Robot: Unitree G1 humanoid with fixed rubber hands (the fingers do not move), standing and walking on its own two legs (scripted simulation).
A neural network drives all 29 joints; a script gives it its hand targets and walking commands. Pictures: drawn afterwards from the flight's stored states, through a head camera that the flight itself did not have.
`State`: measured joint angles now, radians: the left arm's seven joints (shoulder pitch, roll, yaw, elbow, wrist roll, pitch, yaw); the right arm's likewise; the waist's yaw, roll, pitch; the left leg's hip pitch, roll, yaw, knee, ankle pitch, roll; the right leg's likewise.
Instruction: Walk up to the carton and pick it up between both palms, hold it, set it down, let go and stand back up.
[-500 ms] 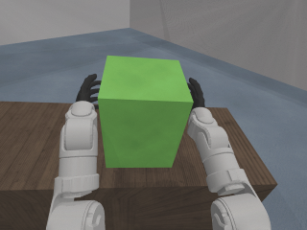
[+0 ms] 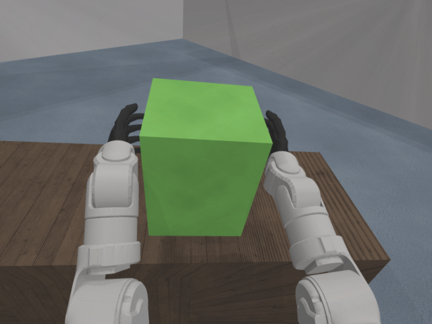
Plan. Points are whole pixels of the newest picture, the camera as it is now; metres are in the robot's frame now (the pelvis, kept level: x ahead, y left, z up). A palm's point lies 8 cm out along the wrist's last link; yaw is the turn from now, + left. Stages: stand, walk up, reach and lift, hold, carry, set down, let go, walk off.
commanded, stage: hold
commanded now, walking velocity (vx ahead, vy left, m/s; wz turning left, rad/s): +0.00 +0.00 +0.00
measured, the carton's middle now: (199, 162) +0.38 +0.01 +0.17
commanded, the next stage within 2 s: set down in 0.84 s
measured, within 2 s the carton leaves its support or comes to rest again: neither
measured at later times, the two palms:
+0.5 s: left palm (122, 147) +0.36 +0.14 +0.22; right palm (276, 154) +0.37 -0.13 +0.21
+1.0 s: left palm (119, 147) +0.36 +0.15 +0.22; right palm (273, 152) +0.37 -0.12 +0.21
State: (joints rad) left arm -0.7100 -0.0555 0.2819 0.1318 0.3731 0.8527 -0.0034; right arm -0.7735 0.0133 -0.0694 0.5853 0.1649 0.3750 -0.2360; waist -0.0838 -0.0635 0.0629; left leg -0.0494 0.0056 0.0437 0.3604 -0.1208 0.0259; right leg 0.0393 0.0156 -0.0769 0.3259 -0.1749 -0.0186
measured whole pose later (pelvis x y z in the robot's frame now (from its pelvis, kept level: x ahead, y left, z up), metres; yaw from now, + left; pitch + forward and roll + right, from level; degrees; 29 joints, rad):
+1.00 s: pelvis +0.00 -0.01 +0.00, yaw +0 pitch -12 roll -1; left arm -0.70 -0.06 0.30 0.13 0.38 0.80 -0.02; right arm -0.75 0.03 -0.06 0.59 0.14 0.32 -0.24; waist -0.06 -0.08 0.07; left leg -0.02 0.01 0.05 0.35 -0.12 0.02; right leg 0.07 0.02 -0.07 0.32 -0.18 -0.03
